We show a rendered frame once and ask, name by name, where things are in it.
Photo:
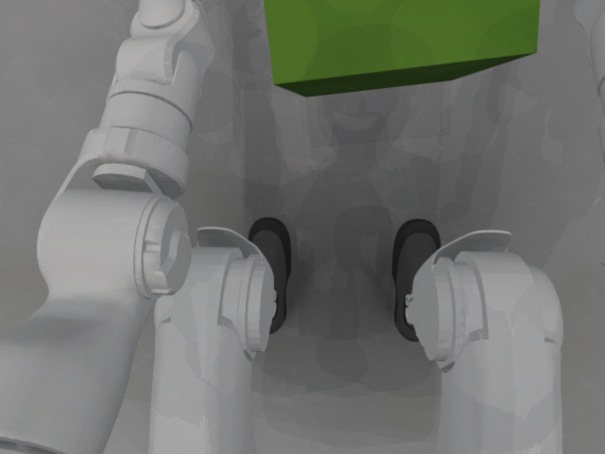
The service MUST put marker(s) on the carton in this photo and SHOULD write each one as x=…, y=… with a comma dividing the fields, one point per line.
x=325, y=47

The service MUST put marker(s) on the left robot thigh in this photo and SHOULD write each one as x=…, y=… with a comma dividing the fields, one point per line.
x=201, y=387

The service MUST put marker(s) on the left robot forearm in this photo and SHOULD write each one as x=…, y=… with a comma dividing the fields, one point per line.
x=143, y=135

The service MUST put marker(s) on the left robot upper arm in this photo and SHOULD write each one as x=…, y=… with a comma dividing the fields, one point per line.
x=106, y=256

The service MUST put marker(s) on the robot left foot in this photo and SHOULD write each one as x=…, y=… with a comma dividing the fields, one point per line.
x=272, y=239

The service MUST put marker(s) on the right robot upper arm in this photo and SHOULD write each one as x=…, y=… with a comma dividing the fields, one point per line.
x=595, y=221

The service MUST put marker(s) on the right robot forearm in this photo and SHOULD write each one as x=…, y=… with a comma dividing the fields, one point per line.
x=591, y=16

